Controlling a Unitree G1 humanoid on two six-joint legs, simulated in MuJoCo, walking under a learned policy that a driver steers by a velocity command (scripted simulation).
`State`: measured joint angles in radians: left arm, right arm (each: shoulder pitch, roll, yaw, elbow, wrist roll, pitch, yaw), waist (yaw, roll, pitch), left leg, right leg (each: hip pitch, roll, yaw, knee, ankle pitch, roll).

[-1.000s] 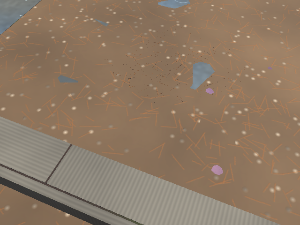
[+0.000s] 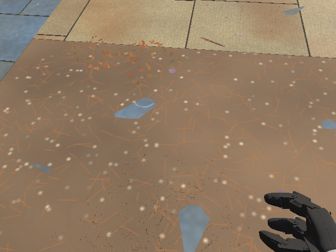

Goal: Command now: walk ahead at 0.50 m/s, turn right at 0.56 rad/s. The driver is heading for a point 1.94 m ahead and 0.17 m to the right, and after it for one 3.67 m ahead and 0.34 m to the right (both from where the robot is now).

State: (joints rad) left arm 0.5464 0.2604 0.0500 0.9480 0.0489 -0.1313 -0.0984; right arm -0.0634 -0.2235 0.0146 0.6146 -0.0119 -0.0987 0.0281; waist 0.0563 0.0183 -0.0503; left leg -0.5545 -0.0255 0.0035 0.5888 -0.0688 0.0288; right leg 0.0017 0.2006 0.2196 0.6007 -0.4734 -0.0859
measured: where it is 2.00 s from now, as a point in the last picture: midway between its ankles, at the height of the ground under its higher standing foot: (220, 198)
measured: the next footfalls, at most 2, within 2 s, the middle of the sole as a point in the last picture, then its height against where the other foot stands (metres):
right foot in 0.46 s outside the picture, level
left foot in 0.94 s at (192, 198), level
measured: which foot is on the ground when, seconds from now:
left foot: down 0.00-0.48, up 0.50-0.92, down 0.94-1.00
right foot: up 0.00-0.44, down 0.46-0.96, up 0.98-1.00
